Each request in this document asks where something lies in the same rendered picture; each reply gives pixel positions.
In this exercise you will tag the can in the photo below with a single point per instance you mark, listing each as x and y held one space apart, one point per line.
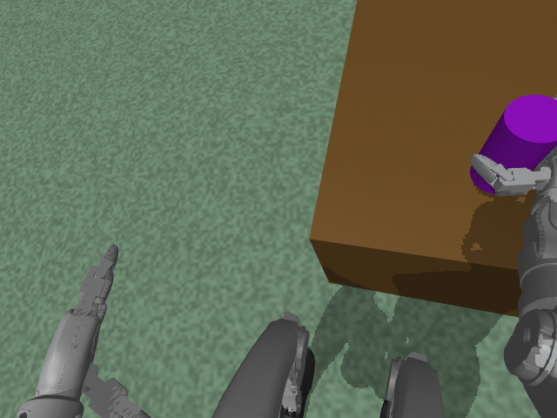
524 135

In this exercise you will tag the right robot hand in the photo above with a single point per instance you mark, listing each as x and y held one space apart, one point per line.
517 181

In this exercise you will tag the left robot foot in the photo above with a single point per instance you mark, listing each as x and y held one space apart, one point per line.
305 387

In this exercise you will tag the right robot arm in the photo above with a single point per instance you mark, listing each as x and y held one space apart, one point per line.
531 352

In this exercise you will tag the left robot hand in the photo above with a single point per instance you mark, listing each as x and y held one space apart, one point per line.
68 368

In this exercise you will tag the left robot arm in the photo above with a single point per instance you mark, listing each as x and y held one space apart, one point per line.
51 406

